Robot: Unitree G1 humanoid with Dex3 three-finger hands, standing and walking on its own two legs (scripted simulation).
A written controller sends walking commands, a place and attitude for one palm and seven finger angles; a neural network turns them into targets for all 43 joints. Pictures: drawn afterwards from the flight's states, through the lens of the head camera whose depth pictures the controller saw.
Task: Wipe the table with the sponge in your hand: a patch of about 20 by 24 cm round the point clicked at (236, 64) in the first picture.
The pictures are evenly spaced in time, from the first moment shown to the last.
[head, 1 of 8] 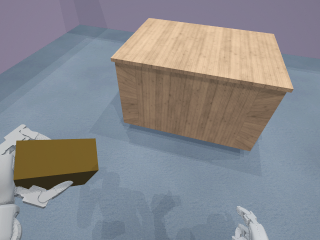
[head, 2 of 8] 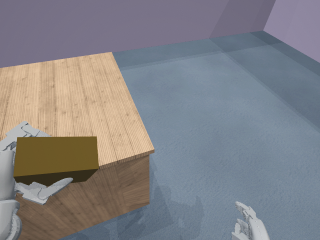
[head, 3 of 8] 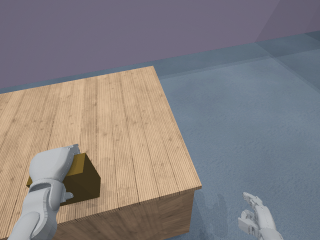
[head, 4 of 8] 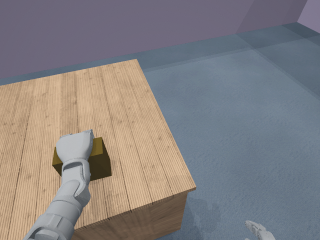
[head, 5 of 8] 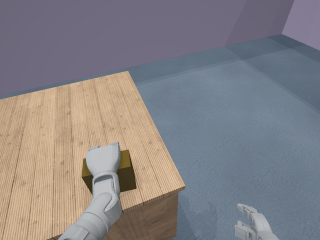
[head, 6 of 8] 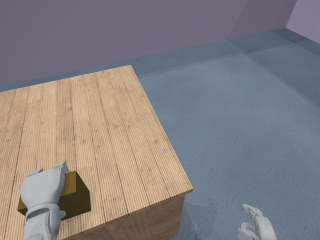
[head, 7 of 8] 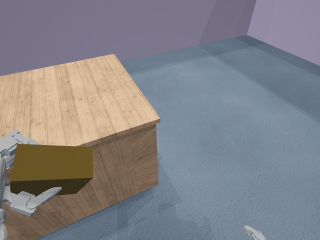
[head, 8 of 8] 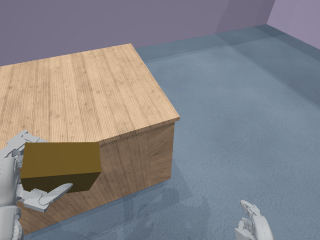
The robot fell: no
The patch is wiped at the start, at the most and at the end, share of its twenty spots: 0.00 1.00 1.00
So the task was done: yes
